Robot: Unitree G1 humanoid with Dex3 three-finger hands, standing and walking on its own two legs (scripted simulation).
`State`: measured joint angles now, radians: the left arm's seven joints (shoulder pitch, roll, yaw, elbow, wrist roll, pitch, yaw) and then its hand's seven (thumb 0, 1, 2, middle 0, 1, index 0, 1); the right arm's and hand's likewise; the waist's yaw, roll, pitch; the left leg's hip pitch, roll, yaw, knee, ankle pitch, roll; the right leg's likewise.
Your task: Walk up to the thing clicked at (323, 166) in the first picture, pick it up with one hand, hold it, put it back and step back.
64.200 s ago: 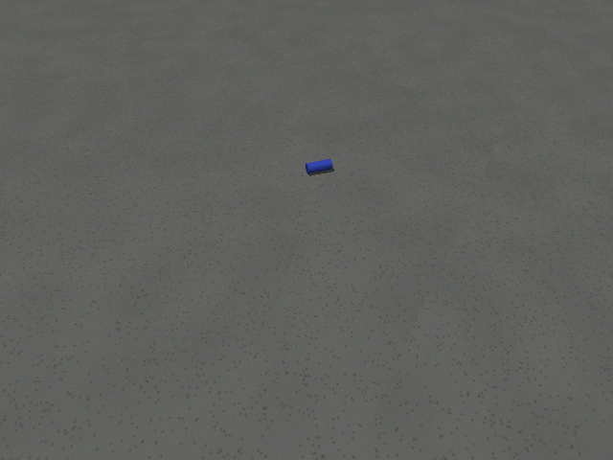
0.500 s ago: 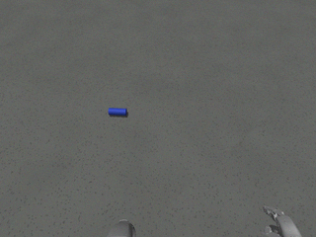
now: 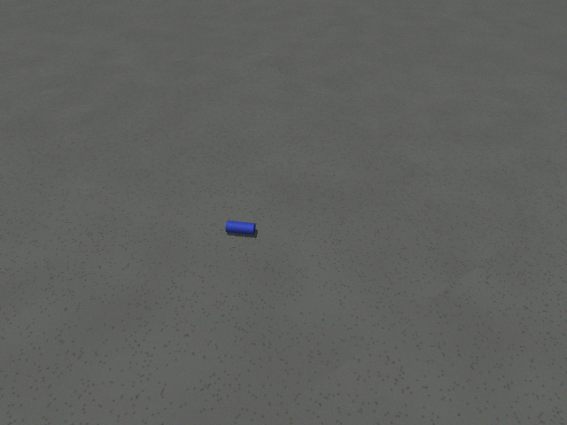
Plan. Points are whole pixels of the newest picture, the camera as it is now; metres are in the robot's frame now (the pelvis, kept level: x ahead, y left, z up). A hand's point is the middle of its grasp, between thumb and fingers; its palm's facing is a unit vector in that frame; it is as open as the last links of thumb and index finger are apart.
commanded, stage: step back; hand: left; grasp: from above
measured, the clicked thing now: (240, 227) +1.15 +0.17 -0.74
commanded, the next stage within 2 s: stand in 0.70 s
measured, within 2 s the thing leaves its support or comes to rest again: neither
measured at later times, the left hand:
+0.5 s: hand out of the picture +0.10 +0.25 -0.15, palm faces +0.06 -0.91 -0.40, open 7.4 cm
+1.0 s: hand out of the picture +0.15 +0.25 -0.14, palm faces +0.00 -0.94 -0.34, open 7.4 cm
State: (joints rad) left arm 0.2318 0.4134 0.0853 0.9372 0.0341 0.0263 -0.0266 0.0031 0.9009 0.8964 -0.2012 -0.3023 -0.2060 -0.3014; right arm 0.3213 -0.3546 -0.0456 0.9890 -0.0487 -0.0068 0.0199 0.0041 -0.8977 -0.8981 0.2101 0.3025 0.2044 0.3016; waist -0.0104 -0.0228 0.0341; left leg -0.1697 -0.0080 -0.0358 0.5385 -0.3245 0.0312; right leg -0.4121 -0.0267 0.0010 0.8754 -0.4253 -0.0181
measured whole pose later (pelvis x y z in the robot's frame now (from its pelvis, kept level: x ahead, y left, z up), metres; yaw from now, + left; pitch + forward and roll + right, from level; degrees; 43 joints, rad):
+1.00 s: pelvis +0.07 +0.00 +0.01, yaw +1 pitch -4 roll +0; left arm 0.09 0.35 -0.01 1.11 0.01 -0.02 -0.01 0.00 0.90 0.90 -0.20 -0.30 -0.21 -0.30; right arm 0.05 -0.35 0.00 1.09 -0.01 -0.02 0.02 0.00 -0.90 -0.90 0.21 0.30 0.20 0.30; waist 0.01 0.01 0.06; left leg -0.18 0.02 0.01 0.42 -0.18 -0.01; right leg -0.11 -0.03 -0.02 0.40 -0.23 0.03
